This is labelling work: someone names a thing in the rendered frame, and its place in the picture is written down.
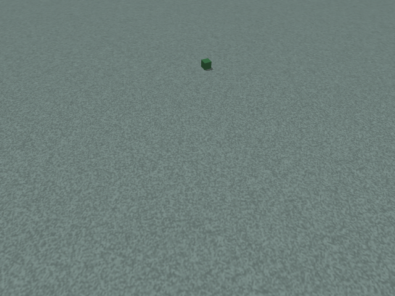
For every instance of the cube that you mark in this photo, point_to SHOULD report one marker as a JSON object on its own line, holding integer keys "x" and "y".
{"x": 206, "y": 64}

